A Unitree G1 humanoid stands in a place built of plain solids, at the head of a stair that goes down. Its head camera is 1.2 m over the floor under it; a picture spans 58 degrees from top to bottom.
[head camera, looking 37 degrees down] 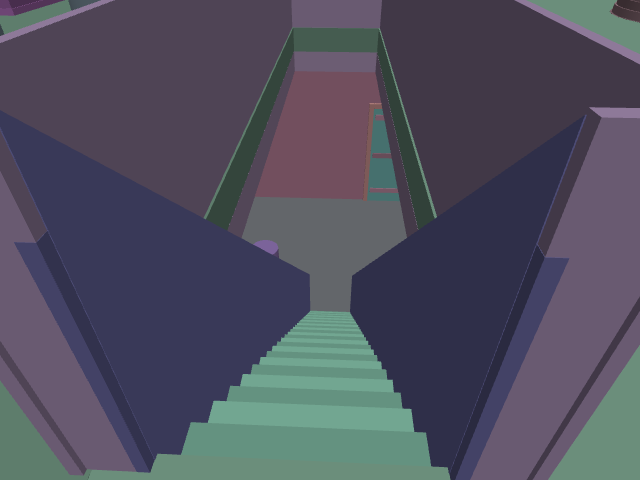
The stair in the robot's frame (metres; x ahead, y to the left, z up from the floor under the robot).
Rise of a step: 0.19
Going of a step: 0.21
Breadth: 0.88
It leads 3 degrees to the right of straight ahead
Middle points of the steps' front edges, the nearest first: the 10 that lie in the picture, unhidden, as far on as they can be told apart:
0.59 0.05 0.00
0.79 0.04 -0.19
1.00 0.03 -0.38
1.20 0.02 -0.58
1.41 0.01 -0.77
1.61 0.01 -0.96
1.82 0.00 -1.16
2.02 -0.01 -1.35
2.23 -0.02 -1.54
2.43 -0.03 -1.74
